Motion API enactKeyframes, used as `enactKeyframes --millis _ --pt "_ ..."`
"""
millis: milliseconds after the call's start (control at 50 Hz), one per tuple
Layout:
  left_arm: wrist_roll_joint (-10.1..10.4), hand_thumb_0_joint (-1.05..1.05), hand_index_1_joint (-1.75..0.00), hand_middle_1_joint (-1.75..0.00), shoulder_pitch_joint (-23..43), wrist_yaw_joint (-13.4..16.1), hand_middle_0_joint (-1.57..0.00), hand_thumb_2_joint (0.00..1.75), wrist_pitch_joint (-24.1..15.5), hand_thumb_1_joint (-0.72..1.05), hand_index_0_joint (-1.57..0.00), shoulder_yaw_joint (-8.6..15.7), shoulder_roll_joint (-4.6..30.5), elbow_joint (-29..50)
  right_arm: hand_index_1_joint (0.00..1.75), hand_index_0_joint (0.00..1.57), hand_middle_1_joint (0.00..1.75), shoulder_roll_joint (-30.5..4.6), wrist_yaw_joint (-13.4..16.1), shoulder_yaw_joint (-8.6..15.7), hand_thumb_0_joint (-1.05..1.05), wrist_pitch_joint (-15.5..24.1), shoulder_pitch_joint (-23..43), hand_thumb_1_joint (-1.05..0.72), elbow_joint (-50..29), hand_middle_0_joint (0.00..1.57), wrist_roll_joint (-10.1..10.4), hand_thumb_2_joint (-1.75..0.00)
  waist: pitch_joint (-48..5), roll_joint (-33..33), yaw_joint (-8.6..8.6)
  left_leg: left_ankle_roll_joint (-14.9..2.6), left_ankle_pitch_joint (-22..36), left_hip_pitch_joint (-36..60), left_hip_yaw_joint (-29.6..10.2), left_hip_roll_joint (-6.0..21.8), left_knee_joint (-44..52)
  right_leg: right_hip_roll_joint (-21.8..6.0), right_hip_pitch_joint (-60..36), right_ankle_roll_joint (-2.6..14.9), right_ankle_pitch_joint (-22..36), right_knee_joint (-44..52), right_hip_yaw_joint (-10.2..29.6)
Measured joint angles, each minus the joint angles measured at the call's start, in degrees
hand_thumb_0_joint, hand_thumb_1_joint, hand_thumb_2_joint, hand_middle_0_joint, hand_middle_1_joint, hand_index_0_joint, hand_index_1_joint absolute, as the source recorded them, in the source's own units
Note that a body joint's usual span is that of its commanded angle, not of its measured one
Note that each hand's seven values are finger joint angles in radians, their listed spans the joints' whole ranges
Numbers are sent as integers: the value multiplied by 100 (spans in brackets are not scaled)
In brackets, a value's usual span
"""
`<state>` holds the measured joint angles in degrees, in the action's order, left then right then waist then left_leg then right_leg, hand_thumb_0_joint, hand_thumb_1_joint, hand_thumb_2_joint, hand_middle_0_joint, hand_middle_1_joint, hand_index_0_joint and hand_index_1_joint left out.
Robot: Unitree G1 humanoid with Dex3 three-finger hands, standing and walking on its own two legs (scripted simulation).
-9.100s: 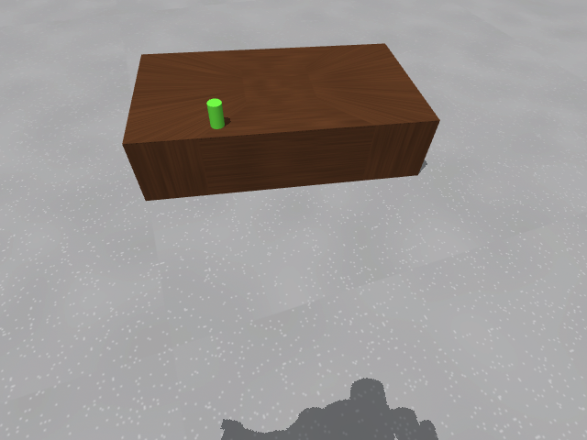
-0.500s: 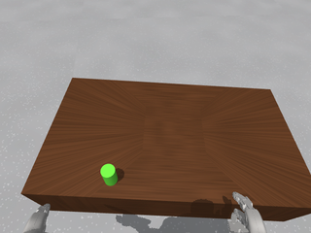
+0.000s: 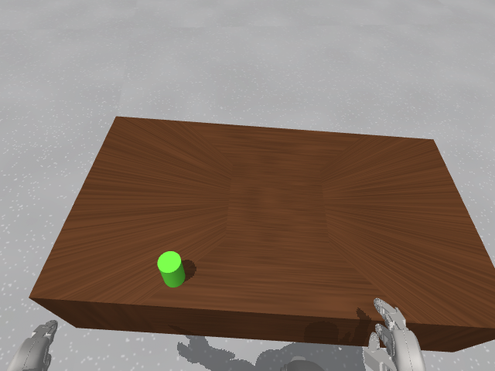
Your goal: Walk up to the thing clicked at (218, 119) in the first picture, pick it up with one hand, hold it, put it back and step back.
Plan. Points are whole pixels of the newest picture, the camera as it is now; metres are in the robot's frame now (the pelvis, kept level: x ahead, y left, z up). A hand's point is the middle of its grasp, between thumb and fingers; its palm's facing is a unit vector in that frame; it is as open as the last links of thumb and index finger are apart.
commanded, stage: go down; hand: left
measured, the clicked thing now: (172, 269) +0.42 +0.18 -0.33
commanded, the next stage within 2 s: none
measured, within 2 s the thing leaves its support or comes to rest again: neither
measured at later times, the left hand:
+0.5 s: hand (46, 289) +0.27 +0.32 -0.04, palm faces +0.10 -0.97 -0.22, open 17.4 cm
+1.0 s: hand (39, 263) +0.31 +0.34 -0.03, palm faces +0.13 -0.98 -0.18, open 17.5 cm
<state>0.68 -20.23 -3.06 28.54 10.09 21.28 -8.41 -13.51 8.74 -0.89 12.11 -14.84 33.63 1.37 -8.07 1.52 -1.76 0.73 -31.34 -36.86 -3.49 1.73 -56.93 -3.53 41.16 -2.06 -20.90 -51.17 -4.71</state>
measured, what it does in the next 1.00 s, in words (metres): stands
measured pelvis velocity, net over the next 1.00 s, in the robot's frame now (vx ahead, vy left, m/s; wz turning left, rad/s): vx -0.03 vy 0.00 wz -0.02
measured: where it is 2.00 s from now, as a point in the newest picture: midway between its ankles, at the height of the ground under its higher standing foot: outside the picture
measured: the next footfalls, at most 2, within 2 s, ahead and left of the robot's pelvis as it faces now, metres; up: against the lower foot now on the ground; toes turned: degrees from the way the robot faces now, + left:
none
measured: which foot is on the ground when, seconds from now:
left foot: down 0.00-1.00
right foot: down 0.00-1.00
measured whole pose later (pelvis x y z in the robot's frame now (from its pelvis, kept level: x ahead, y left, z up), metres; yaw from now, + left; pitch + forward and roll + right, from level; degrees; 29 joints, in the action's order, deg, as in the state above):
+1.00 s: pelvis -0.03 +0.00 -0.02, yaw -1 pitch +16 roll -2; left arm 1.5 22.1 -25.5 -2.3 29.0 39.9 -57.0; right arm -16.9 8.1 -1.8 14.0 -18.0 39.9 -1.0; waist -4.8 -1.2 -3.7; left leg 1.1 -29.7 -48.0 -3.1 1.9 -61.3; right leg -3.2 52.3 -1.4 -18.4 -54.5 -3.9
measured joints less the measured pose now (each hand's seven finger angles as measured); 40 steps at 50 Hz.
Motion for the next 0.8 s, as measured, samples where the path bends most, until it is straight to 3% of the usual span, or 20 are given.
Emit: enactKeyframes --millis 140,300,400,500,660,800 --pt "155 -1 -6 -5 946 -196 -8 6 -278 -48 -8 421 340 -622 30 20 30 -48 164 -101 1 281 77 -88 189 21 8 -89 91 -90 -6 26 15 -235 -67 -7 -188 -10 204 30 10 -166 -51" --pt "240 -1 -6 -5 2121 -787 -9 6 -749 -49 -8 924 955 -1741 30 20 30 -118 165 -114 1 409 10 -88 477 21 -8 -89 164 -167 -149 28 116 -247 -37 22 -74 28 202 40 153 7 -27" --pt "279 0 -6 -5 2458 -1247 -9 5 -1117 -50 -8 1149 1159 -2461 30 20 30 -206 88 -35 1 407 -217 -89 581 21 -7 -89 128 -121 -194 -2 132 -280 29 28 -12 42 249 14 205 95 34" --pt "248 0 -5 -4 2522 -1580 -9 3 -1582 -53 -8 1251 1132 -2886 30 20 30 -241 9 43 1 340 -437 -90 650 21 -43 -89 117 -88 -161 -31 105 -367 104 27 -40 47 368 -10 205 68 110" --pt "127 -1 -4 -3 2566 -1615 -9 3 -2170 -57 -7 1398 1022 -2980 30 20 30 -136 -45 41 1 254 -518 -91 751 21 -128 -90 212 -189 -75 -30 83 -452 149 15 -118 38 495 -8 176 -56 163" --pt "132 -1 -3 -2 3273 -1709 -8 4 -2561 -55 -7 1698 1336 -3608 30 20 30 -147 -18 -36 1 242 -366 -90 715 21 -190 -90 281 -256 -102 0 125 -641 62 -2 -237 16 646 27 193 -165 89"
